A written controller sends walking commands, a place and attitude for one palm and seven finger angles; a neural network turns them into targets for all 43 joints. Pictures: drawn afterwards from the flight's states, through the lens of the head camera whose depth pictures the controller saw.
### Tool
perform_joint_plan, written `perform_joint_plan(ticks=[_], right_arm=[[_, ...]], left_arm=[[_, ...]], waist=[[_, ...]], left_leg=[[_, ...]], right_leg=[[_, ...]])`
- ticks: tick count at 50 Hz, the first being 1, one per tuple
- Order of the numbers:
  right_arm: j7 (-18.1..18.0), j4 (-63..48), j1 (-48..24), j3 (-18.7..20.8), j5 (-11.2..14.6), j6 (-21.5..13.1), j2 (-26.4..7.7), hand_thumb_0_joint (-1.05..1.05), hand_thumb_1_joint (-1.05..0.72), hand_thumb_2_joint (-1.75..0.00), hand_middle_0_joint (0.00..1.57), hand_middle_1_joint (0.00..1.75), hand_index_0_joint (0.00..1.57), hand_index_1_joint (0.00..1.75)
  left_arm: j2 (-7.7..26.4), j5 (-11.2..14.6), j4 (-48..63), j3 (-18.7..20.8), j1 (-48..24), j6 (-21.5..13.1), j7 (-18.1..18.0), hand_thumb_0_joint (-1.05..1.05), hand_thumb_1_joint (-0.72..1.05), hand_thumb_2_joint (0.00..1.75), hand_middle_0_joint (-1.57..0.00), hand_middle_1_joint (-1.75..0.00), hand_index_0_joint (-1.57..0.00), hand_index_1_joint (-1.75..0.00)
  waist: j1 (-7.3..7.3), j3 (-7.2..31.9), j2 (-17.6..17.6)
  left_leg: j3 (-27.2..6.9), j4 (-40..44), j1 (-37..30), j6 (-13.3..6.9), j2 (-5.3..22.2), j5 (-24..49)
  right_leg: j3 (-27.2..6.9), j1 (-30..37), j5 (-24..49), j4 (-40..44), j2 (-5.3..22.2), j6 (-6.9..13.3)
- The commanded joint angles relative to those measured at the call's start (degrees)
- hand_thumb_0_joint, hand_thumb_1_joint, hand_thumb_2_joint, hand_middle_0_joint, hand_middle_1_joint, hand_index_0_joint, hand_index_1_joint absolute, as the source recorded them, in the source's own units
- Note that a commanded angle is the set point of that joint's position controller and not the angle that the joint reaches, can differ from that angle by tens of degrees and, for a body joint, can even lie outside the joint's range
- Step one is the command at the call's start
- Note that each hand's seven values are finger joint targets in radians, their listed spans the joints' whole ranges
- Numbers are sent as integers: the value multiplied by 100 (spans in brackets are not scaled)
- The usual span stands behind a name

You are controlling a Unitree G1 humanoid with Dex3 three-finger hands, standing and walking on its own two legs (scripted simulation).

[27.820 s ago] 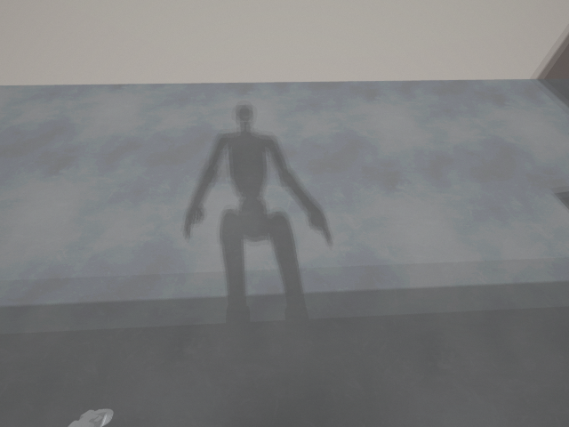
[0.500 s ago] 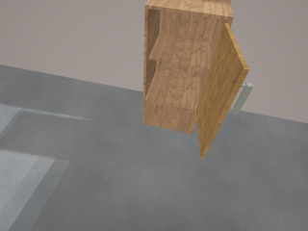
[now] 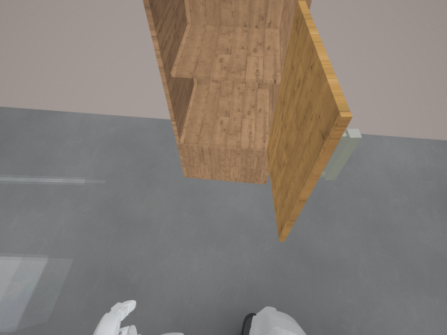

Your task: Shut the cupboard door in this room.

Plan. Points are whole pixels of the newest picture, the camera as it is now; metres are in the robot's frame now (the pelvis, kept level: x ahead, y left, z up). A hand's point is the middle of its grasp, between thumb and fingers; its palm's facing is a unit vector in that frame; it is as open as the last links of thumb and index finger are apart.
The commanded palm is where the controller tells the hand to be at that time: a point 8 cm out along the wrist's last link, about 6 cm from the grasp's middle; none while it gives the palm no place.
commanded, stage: turn or walk to find it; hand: left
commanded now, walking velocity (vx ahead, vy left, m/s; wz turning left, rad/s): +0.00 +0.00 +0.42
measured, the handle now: (330, 157) +0.46 -0.22 -0.01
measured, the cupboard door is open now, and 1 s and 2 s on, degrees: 97 97 97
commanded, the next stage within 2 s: stand and wait in 1.70 s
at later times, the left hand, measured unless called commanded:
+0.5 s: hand out of the picture +0.07 +0.25 -0.15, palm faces +0.21 -0.95 -0.22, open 7.4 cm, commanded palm none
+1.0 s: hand out of the picture +0.12 +0.16 -0.11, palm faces +0.36 -0.89 -0.28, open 7.4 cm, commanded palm none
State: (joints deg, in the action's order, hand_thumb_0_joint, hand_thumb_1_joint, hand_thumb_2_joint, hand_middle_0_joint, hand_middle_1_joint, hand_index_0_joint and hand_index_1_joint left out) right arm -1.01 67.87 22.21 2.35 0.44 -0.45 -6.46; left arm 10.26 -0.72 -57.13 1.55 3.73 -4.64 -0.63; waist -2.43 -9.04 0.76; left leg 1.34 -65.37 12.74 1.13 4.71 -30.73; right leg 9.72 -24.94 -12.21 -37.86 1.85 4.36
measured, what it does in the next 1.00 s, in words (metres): walks ahead, turning left: left foot, then right foot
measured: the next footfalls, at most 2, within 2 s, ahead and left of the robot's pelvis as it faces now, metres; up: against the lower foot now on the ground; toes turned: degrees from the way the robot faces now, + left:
left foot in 0.32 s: +0.12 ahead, +0.13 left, +0.00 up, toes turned +12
right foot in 0.82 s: +0.17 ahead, -0.11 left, +0.00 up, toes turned +14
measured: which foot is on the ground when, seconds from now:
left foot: up 0.00-0.30, down 0.32-0.82, up 0.84-1.00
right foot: down 0.00-0.32, up 0.34-0.80, down 0.82-1.00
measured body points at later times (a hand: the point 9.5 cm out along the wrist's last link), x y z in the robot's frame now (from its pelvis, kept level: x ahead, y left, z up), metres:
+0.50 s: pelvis +0.08 +0.04 +0.03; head +0.12 +0.07 +0.47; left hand +0.06 +0.30 -0.13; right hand +0.20 -0.18 -0.11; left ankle +0.08 +0.12 -0.72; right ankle +0.06 -0.11 -0.64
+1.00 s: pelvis +0.10 -0.05 +0.03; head +0.15 -0.07 +0.47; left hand +0.10 +0.21 -0.09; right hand +0.24 -0.27 -0.14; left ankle +0.01 +0.10 -0.62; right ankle +0.13 -0.12 -0.72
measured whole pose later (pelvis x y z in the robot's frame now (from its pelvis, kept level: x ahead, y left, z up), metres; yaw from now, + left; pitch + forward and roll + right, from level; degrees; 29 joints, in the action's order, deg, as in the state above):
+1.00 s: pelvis +0.10 -0.05 +0.03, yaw +23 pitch +0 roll +4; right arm 1.1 56.7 11.2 5.3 -1.1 4.2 -14.9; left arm 8.9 -0.9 -52.9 0.9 9.6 -0.4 -0.9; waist -1.7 -4.7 2.2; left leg -2.1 -66.1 28.3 4.0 -0.4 -21.7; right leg 7.6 -12.7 -16.3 -29.3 4.4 2.8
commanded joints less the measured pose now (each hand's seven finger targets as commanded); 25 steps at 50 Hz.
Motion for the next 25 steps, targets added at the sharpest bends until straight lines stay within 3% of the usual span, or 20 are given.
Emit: perform_joint_plan(ticks=[1, 2, 4, 7, 9, 11, 13, 14, 15, 16, 17, 18, 20, 22, 24, 25], right_arm=[[-29, -335, 484, 11, -108, 61, -237, 0, -90, -90, 20, 30, 20, 30], [-18, -313, 581, -11, -113, 129, -221, 0, -90, -90, 20, 30, 20, 30], [15, -421, 420, -33, -104, 151, -220, 0, -90, -90, 20, 30, 20, 30], [56, -738, -113, -12, -102, 166, -419, 0, -90, -90, 20, 30, 20, 30], [82, -947, -538, 6, -78, 135, -494, 0, -90, -90, 20, 30, 20, 30], [102, -1070, -712, 12, -78, 109, -548, 0, -90, -90, 20, 30, 20, 30], [123, -1127, -739, 31, -90, 107, -625, 0, -90, -90, 20, 30, 20, 30], [141, -1136, -634, 58, -96, 87, -731, 0, -90, -90, 20, 30, 20, 30], [156, -1198, -545, 127, -138, 55, -1069, 0, -90, -90, 20, 30, 20, 30], [126, -1331, -494, 224, -200, 59, -1575, 0, -90, -90, 20, 30, 20, 30], [62, -1339, -577, 277, -212, 78, -1681, 0, -90, -90, 20, 30, 20, 30], [21, -1382, -794, 262, -196, 77, -1641, 0, -90, -90, 20, 30, 20, 30], [-5, -1449, -1055, 210, -167, 17, -1472, 0, -90, -90, 20, 30, 20, 30], [-22, -1402, -929, 206, -128, -37, -1395, 0, -90, -90, 20, 30, 20, 30], [-38, -1347, -757, 217, -103, -59, -1352, 0, -90, -90, 20, 30, 20, 30], [-37, -1341, -710, 234, -108, -53, -1399, 0, -90, -90, 20, 30, 20, 30]], left_arm=[[715, -29, -67, 138, 667, 159, -146, 0, 90, 90, -20, -30, -20, -30], [655, -34, -22, 113, 535, 172, -132, 0, 90, 90, -20, -30, -20, -30], [650, -45, -42, 98, 552, 218, -112, 0, 90, 90, -20, -30, -20, -30], [734, -46, 74, 168, 564, 298, -107, 0, 90, 90, -20, -30, -20, -30], [854, -74, 59, 208, 690, 324, -110, 0, 90, 90, -20, -30, -20, -30], [971, -67, 81, 255, 749, 338, -123, 0, 90, 90, -20, -30, -20, -30], [1027, -39, 94, 270, 798, 382, -120, 0, 90, 90, -20, -30, -20, -30], [997, -27, 106, 266, 795, 420, -118, 0, 90, 90, -20, -30, -20, -30], [818, -7, 194, 260, 925, 478, -104, 0, 90, 90, -20, -30, -20, -30], [553, 24, 350, 219, 976, 511, -76, 0, 90, 90, -20, -30, -20, -30], [681, -34, 429, 208, 673, 562, -95, 0, 90, 90, -20, -30, -20, -30], [725, -48, 395, 255, 619, 573, -75, 0, 90, 90, -20, -30, -20, -30], [757, -60, 284, 291, 855, 522, -10, 0, 90, 90, -20, -30, -20, -30], [734, -38, 218, 266, 960, 489, -17, 0, 90, 90, -20, -30, -20, -30], [740, -19, 216, 260, 892, 487, -33, 0, 90, 90, -20, -30, -20, -30], [730, -8, 241, 255, 893, 499, -48, 0, 90, 90, -20, -30, -20, -30]], waist=[[78, 1065, -288], [2, 1079, -531], [36, 1059, -784], [153, 847, -872], [267, 753, -732], [272, 773, -659], [220, 745, -666], [139, 775, -233], [102, 739, 754], [76, 600, 1891], [-68, 646, 1812], [93, 620, 1359], [278, 898, 755], [252, 1365, 531], [192, 1435, 420], [180, 1456, 435]], left_leg=[[-172, 36, 646, 12, 271, 469], [-73, 378, 473, 49, 246, 541], [63, 900, 387, 85, 135, 668], [153, 1269, 680, 111, 93, 787], [191, 1634, 718, 127, 63, 683], [272, 2218, 581, 133, 24, 919], [386, 2920, 140, 122, -45, 1364], [295, 3539, -252, 102, 18, 1758], [-668, 4255, -322, -149, 589, 2144], [-2111, 5053, -117, -756, 1635, 2672], [-2639, 5423, 158, -1139, 1856, 2553], [-2405, 5328, 99, -1156, 1655, 2535], [-1644, 4985, -437, -1005, 1211, 3290], [-1144, 4690, -1092, -955, 974, 4547], [-1091, 4571, -1299, -972, 923, 5394], [-1117, 4548, -1339, -1007, 961, 5467]], right_leg=[[-1438, 622, 1646, 2070, 1729, 433], [-1203, 421, 1178, 2241, 1592, 353], [-1051, 381, 625, 2396, 1437, 317], [-984, 584, 246, 2445, 1549, 408], [-986, 747, 516, 2302, 1701, 480], [-865, 914, 769, 2034, 1738, 431], [-661, 769, 465, 1739, 1650, 228], [-486, 527, 75, 1341, 1571, 26], [-124, 149, -653, 538, 1048, -328], [133, -256, -1684, -515, 380, -708], [-396, -295, -2206, -1646, 266, -709], [-746, -528, -1905, -2157, 336, -696], [-882, -814, -1261, -2552, 351, -754], [-873, -819, -1008, -2571, 335, -846], [-876, -804, -957, -2509, 332, -914], [-887, -776, -1004, -2460, 341, -948]])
